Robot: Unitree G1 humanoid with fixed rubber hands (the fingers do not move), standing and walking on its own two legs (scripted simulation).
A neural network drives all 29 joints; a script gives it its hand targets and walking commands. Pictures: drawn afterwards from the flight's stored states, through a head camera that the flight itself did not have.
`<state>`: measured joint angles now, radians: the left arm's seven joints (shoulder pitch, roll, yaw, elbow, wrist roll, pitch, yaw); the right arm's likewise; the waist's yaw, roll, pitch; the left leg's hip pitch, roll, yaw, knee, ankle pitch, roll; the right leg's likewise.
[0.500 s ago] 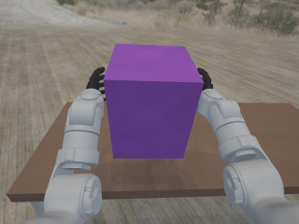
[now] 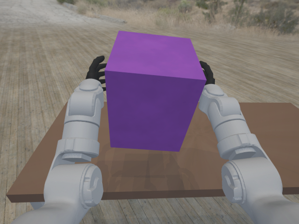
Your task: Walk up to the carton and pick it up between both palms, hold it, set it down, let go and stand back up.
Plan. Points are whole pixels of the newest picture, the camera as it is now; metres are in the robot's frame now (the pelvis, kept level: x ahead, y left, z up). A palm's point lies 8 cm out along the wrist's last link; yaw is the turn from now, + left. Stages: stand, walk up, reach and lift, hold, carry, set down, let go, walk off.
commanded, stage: set down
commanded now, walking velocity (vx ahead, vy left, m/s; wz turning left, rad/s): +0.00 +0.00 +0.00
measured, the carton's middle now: (150, 93) +0.42 -0.02 +0.24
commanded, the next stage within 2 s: none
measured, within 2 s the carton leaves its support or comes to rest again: neither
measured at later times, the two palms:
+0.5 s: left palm (92, 103) +0.43 +0.14 +0.20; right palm (189, 107) +0.41 -0.15 +0.19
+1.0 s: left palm (98, 102) +0.45 +0.13 +0.19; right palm (192, 111) +0.41 -0.16 +0.18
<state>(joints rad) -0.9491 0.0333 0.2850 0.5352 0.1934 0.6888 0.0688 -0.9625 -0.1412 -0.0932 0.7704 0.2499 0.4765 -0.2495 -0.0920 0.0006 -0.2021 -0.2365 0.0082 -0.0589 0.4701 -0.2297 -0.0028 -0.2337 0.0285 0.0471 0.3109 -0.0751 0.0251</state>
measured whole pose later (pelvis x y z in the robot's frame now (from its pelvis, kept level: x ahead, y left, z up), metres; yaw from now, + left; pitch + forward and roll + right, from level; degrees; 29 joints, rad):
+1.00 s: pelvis +0.03 +0.01 +0.00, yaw +0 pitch -4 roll -2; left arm -0.91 0.04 0.31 0.73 0.28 0.36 -0.03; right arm -0.80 0.05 -0.33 0.74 -0.05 0.14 -0.21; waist -0.09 -0.02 0.01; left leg -0.10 0.01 -0.06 0.44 -0.26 0.00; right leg -0.09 0.03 0.05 0.25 -0.10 0.03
